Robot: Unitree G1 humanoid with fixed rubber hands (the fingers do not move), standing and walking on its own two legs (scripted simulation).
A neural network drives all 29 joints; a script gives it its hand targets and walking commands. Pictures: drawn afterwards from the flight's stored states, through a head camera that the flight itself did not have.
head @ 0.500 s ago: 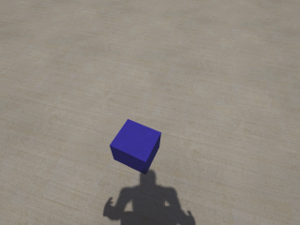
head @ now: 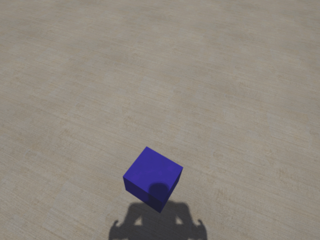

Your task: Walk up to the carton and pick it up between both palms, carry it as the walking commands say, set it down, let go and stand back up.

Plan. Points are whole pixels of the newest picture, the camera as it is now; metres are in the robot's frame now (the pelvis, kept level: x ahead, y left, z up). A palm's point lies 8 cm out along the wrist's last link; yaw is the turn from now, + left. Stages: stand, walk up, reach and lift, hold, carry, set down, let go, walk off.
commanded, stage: walk up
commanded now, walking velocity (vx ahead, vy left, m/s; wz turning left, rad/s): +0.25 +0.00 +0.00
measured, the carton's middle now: (153, 179) +0.56 +0.02 -0.66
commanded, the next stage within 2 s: none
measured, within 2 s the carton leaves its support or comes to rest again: neither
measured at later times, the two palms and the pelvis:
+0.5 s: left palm out of the picture +0.10 +0.27 -0.13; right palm out of the picture +0.17 -0.23 -0.13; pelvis +0.08 +0.00 +0.00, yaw +1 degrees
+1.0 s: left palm out of the picture +0.10 +0.39 -0.12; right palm out of the picture +0.16 -0.13 -0.14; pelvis +0.10 +0.11 +0.00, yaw -7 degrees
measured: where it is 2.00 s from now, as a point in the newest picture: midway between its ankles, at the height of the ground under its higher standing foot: outside the picture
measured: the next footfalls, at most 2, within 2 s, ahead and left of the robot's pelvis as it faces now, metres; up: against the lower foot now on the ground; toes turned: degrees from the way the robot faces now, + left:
right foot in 0.12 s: +0.07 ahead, -0.12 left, +0.00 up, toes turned -5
left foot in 0.44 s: +0.14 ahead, +0.15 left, +0.00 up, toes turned +0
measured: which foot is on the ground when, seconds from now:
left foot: down 0.00-0.14, up 0.16-0.42, down 0.44-0.64, up 0.66-0.94, down 0.96-1.00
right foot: up 0.00-0.10, down 0.12-0.96, up 0.98-1.00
